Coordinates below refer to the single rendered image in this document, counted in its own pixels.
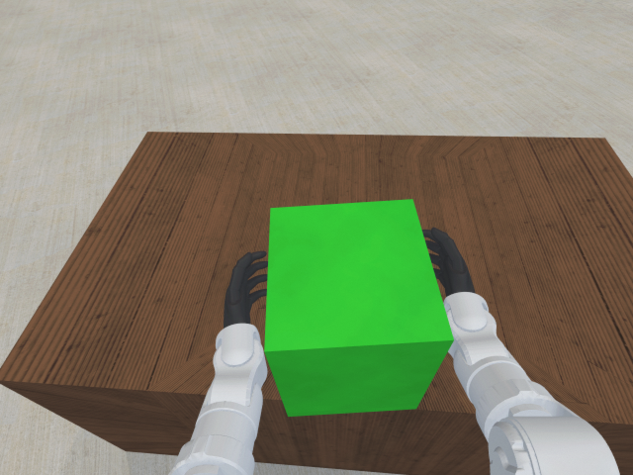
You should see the right robot hand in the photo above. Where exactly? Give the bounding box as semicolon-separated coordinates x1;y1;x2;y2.
422;228;476;297

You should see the left robot hand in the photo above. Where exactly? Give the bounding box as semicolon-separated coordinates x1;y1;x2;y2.
224;251;268;328

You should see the left robot forearm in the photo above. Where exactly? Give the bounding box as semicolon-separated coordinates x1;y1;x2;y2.
168;324;267;475

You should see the carton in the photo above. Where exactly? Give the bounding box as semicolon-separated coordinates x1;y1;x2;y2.
264;199;454;417

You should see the right robot upper arm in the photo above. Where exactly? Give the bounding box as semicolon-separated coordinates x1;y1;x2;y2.
489;417;618;475

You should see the pedestal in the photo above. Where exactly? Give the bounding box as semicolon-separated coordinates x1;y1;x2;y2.
0;132;633;475

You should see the right robot forearm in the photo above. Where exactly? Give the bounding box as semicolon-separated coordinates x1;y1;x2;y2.
443;292;620;475

